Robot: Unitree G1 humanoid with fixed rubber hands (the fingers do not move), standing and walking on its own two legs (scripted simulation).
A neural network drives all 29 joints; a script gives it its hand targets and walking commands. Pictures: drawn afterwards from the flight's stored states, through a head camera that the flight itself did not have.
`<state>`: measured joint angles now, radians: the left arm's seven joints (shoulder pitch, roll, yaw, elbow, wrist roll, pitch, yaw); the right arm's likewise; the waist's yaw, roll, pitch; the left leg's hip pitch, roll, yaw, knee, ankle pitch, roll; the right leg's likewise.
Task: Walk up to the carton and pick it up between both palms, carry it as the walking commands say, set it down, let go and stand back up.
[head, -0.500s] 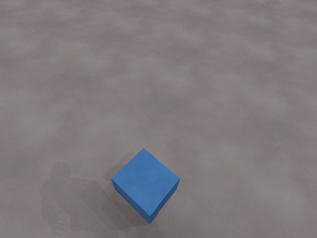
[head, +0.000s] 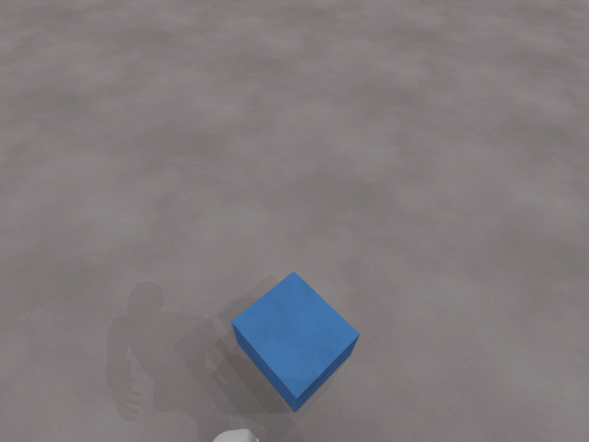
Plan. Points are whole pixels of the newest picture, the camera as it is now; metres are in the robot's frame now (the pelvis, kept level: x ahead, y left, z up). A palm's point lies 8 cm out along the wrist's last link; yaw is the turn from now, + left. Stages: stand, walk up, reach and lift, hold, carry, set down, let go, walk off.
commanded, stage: walk up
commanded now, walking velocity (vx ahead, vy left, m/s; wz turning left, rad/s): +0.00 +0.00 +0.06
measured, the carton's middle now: (294, 339) +0.49 +0.01 -0.67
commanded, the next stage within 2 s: none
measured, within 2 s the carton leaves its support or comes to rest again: neither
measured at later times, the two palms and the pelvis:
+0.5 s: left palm out of the picture +0.03 +0.27 -0.14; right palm out of the picture +0.04 -0.24 -0.10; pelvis +0.01 +0.02 +0.01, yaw +9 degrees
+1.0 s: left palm out of the picture +0.03 +0.16 -0.13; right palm (529, 422) +0.18 -0.34 -0.13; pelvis +0.05 -0.11 +0.00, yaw +20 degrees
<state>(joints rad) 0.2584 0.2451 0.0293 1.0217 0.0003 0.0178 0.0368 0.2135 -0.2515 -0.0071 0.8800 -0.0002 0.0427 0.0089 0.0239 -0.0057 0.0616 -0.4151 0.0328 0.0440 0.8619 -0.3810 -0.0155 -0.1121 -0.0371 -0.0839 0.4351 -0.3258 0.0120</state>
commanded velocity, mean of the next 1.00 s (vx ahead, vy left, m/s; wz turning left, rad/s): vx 0.01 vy -0.11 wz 0.28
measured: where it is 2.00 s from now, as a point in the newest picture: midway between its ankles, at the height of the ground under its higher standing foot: outside the picture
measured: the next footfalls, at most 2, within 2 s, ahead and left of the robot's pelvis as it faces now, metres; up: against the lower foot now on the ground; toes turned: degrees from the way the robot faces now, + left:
left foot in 0.08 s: +0.03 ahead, +0.11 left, +0.00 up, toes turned +5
right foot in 0.72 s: +0.09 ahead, -0.16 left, +0.00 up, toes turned +8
